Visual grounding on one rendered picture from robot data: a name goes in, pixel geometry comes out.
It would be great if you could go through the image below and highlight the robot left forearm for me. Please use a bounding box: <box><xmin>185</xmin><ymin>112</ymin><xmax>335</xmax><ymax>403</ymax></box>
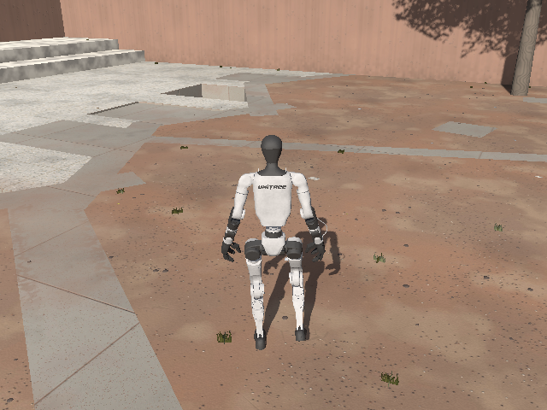
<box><xmin>223</xmin><ymin>207</ymin><xmax>240</xmax><ymax>244</ymax></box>

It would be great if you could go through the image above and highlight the robot right thigh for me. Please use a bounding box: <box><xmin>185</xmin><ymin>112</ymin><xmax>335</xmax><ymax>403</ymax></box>
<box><xmin>285</xmin><ymin>237</ymin><xmax>303</xmax><ymax>287</ymax></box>

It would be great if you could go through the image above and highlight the robot right hand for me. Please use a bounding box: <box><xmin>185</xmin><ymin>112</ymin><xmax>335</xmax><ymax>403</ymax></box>
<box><xmin>305</xmin><ymin>242</ymin><xmax>326</xmax><ymax>262</ymax></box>

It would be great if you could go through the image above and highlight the robot left upper arm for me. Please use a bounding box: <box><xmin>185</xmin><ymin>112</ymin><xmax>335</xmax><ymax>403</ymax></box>
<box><xmin>232</xmin><ymin>173</ymin><xmax>255</xmax><ymax>220</ymax></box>

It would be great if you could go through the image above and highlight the robot left shin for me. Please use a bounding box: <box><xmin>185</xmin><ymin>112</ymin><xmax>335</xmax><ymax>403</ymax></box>
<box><xmin>250</xmin><ymin>284</ymin><xmax>264</xmax><ymax>338</ymax></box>

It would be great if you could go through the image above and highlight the robot right upper arm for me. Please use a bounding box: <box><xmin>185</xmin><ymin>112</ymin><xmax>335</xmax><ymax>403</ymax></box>
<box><xmin>290</xmin><ymin>172</ymin><xmax>314</xmax><ymax>220</ymax></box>

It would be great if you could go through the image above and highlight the robot right forearm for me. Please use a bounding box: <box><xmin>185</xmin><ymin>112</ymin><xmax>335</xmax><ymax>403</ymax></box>
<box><xmin>305</xmin><ymin>206</ymin><xmax>323</xmax><ymax>244</ymax></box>

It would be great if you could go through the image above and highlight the robot left hand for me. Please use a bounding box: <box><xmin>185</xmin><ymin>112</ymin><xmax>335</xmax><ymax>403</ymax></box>
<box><xmin>221</xmin><ymin>241</ymin><xmax>241</xmax><ymax>262</ymax></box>

